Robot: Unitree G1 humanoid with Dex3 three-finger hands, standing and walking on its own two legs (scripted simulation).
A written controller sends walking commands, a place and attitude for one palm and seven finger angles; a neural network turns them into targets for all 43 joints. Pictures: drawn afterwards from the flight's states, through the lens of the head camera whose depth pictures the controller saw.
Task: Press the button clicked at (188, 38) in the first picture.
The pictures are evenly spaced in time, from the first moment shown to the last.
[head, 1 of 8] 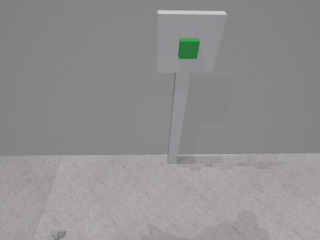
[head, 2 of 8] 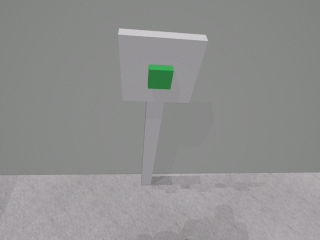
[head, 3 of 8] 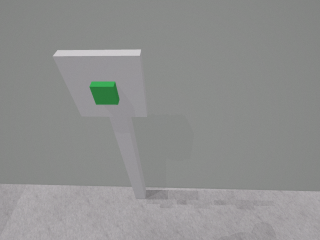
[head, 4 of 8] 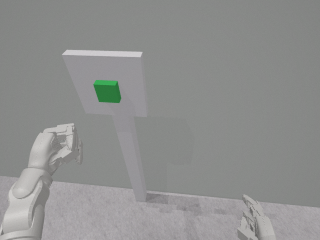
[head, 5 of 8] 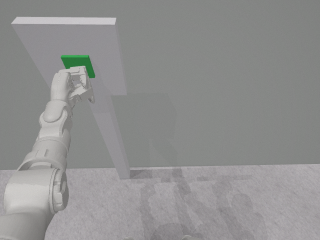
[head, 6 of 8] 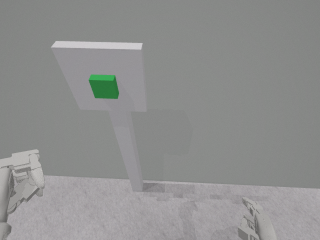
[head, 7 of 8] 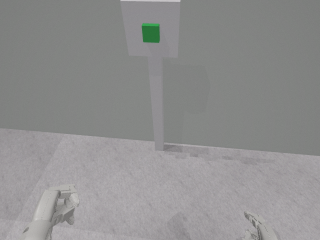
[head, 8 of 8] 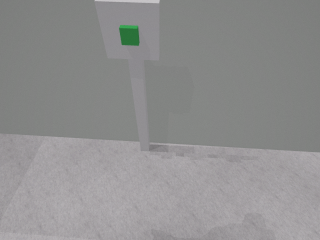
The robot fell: no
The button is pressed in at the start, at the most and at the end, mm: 0 13 0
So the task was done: yes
